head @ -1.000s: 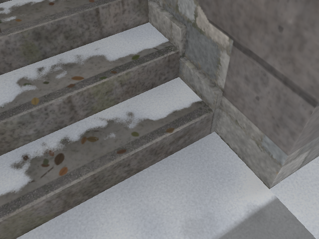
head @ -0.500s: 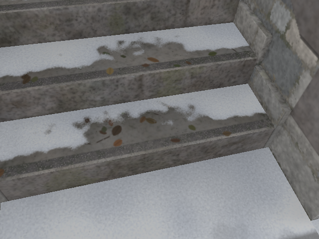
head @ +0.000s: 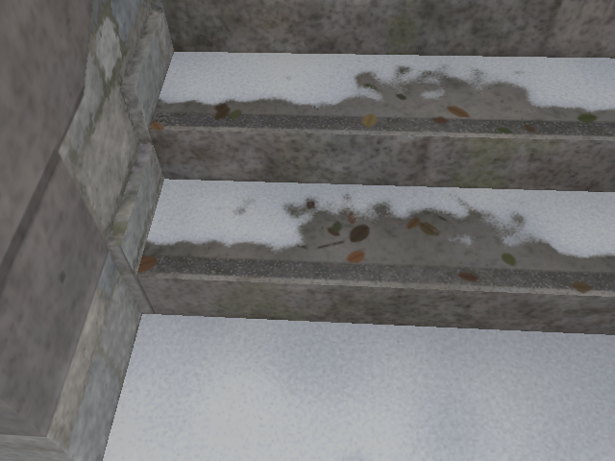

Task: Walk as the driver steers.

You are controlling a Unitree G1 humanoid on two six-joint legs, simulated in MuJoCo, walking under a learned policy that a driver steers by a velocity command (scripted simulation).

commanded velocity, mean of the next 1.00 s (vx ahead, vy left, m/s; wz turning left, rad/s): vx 0.00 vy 0.00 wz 0.09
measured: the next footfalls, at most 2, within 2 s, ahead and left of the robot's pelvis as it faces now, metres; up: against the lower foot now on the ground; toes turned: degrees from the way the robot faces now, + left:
left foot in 0.12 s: +0.04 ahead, +0.15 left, +0.00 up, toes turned +2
right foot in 0.44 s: +0.03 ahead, -0.11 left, +0.00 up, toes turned +3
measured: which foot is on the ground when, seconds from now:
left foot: up 0.00-0.10, down 0.12-1.00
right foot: down 0.00-0.12, up 0.14-0.42, down 0.44-1.00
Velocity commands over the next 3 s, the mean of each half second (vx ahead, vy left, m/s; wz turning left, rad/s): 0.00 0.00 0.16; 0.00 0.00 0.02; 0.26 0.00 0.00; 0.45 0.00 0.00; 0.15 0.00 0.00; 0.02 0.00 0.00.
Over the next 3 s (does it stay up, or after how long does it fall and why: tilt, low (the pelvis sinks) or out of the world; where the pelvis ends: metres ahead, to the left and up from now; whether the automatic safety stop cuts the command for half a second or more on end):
stays up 0.53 -0.08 0.00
